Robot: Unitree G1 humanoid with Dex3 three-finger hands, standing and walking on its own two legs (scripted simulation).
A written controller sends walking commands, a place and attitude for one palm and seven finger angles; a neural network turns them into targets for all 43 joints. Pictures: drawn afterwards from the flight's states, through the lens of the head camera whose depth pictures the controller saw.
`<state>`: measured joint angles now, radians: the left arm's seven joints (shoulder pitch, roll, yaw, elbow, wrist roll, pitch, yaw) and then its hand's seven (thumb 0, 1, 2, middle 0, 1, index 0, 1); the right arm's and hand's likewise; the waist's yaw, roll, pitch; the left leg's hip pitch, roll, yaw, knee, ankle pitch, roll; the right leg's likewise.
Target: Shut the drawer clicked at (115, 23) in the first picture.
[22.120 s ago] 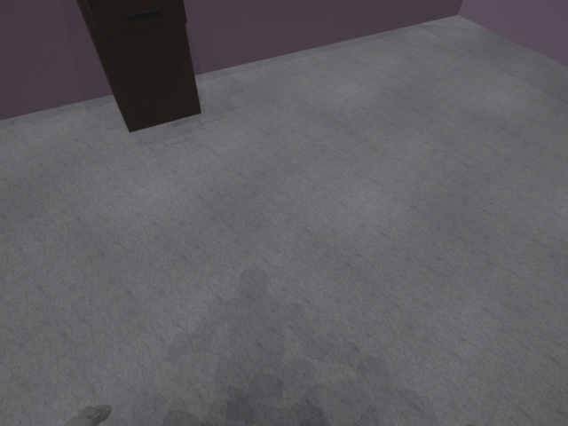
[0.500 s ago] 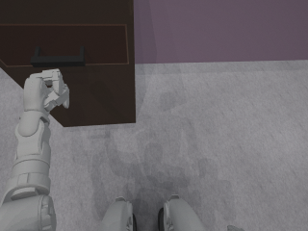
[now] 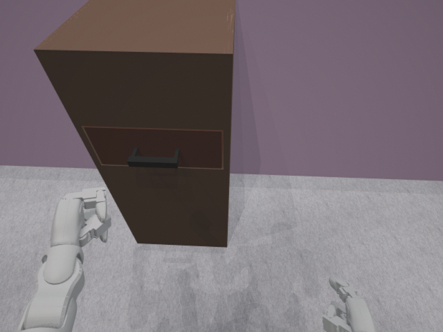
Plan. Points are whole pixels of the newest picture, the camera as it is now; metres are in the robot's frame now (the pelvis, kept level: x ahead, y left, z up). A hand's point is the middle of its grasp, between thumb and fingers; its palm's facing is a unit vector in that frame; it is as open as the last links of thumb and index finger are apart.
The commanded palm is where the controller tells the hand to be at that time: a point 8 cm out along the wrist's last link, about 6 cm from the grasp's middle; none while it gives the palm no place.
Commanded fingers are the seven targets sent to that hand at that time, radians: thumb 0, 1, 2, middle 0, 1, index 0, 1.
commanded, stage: draw the hand back to the body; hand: left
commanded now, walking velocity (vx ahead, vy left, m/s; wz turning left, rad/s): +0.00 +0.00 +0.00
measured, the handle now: (154, 156) +0.59 +0.24 -0.09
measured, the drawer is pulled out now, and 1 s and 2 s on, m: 0.00 0.00 0.00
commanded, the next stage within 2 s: step back with the hand held close in 0.62 s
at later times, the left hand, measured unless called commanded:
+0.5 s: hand (41, 252) +0.18 +0.22 +0.18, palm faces +0.39 -0.82 -0.41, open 3.2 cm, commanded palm +0.13 +0.27 +0.19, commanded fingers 0.00 0.90 0.90 -1.40 -1.60 -1.40 -1.60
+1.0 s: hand (52, 255) +0.18 +0.22 +0.17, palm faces +0.31 -0.83 -0.47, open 3.2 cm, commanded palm +0.12 +0.27 +0.19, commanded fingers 0.00 0.90 0.90 -1.40 -1.60 -1.40 -1.60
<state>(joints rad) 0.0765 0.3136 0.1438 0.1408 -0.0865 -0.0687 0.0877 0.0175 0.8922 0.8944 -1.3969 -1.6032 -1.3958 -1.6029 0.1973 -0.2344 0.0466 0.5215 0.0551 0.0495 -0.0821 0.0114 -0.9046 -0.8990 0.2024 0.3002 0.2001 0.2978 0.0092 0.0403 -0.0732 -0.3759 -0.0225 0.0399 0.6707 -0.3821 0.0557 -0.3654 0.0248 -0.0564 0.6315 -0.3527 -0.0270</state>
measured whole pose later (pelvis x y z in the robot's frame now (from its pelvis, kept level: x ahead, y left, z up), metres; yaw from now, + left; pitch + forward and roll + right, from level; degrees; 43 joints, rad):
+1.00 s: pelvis -0.02 -0.01 +0.02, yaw -1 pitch +0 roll -1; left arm 0.60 0.34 0.32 -0.45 -0.06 -0.19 0.10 0.01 0.89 0.89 -1.40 -1.60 -1.40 -1.60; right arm 0.20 -0.25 -0.02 0.58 0.01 -0.01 -0.05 0.01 -0.90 -0.90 0.20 0.30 0.20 0.30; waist -0.01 0.07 0.01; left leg -0.20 -0.01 0.05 0.44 -0.25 0.04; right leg -0.19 0.04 -0.04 0.40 -0.21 -0.04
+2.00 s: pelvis -0.11 +0.01 +0.01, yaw -1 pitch +7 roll -3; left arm 0.65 0.41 0.42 -0.63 -0.04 -0.30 0.14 0.01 0.88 0.89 -1.40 -1.60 -1.40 -1.60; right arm 0.22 -0.18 0.00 0.62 -0.04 -0.12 -0.06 0.02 -0.90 -0.90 0.20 0.30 0.20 0.30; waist 0.00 -0.02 -0.05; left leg -0.49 -0.01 0.03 0.45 -0.09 0.08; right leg -0.21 0.08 0.03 0.65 -0.46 0.00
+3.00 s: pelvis -0.28 +0.00 +0.01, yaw -1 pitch -1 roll +1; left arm 0.60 0.39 0.37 -0.58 -0.02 -0.20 0.17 0.02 0.88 0.89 -1.41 -1.60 -1.40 -1.60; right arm 0.26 -0.15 0.04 0.64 -0.01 -0.13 -0.06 0.02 -0.90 -0.90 0.20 0.30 0.20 0.30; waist -0.03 -0.04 0.00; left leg -0.29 0.02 0.06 0.55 -0.24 0.01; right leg -0.32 0.01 -0.05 0.73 -0.44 0.00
